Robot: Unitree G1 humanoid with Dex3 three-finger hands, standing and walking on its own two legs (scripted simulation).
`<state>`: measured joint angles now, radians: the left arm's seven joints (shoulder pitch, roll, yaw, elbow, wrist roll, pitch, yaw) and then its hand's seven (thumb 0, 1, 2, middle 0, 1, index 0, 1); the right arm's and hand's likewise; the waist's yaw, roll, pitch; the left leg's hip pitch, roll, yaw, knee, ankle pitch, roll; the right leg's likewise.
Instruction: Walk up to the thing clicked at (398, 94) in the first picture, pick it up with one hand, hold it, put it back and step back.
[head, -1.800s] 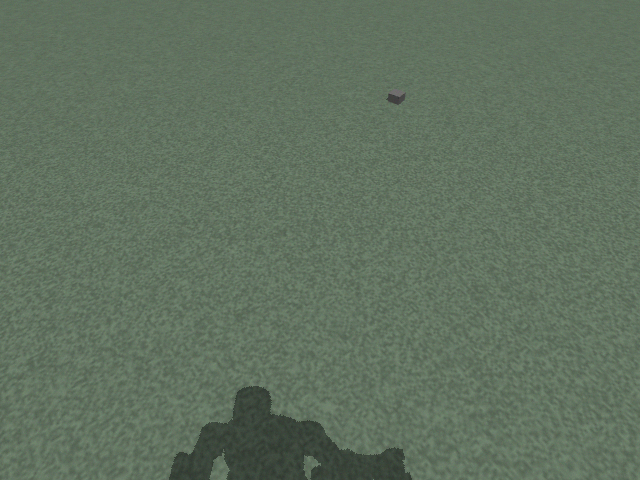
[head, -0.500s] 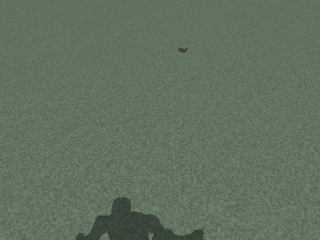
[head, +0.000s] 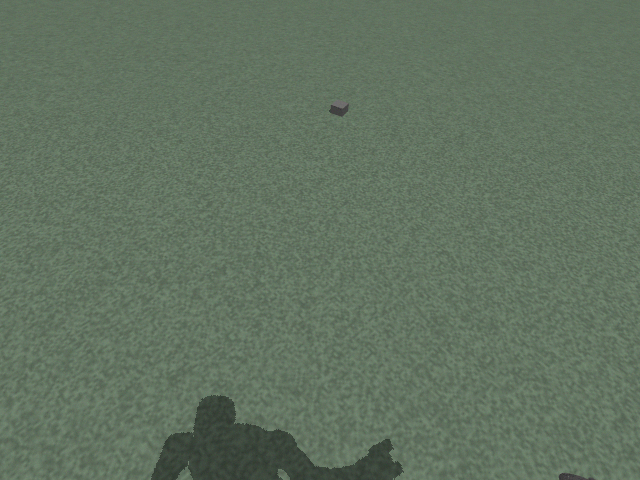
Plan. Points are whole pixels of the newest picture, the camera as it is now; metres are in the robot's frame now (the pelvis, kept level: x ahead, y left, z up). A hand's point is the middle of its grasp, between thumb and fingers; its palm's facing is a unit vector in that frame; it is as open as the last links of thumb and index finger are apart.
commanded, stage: walk up
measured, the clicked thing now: (339, 108) +2.16 -0.09 -0.73
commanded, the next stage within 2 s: none
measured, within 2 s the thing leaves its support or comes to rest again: neither
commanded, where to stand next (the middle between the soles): +0.65 +0.01 m, yaw -2 degrees
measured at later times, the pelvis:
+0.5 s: pelvis +0.21 -0.03 +0.01, yaw -3 degrees
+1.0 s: pelvis +0.40 +0.02 +0.02, yaw -9 degrees
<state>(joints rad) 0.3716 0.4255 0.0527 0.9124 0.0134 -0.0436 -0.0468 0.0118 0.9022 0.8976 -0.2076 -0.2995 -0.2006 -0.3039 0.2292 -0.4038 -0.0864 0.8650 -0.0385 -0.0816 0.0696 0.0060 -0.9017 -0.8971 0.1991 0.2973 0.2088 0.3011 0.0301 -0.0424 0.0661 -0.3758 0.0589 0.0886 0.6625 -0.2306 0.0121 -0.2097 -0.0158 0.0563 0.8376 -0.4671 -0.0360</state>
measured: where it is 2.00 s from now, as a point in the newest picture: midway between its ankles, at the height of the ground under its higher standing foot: (308, 367)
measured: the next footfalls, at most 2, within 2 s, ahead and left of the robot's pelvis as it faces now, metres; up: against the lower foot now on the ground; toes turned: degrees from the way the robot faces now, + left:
right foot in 0.32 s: +0.28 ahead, -0.16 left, +0.00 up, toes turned -6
left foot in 0.70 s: +0.45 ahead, +0.13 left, +0.00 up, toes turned +2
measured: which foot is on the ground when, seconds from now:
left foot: down 0.00-0.34, up 0.36-0.68, down 0.70-1.00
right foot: up 0.00-0.30, down 0.32-0.72, up 0.74-1.00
